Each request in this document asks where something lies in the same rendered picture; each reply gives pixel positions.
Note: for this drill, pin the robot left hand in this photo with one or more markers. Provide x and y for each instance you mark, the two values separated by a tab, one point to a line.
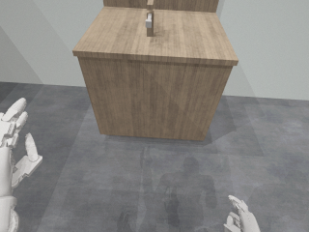
11	124

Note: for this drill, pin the counter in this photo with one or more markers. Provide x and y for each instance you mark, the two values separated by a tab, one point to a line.
159	82

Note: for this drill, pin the tap lever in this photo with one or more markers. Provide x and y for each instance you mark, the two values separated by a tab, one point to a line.
148	22

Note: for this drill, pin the robot right hand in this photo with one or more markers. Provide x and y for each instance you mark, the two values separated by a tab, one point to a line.
245	222

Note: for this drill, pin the robot left forearm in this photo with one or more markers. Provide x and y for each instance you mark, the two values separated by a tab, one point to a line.
9	219

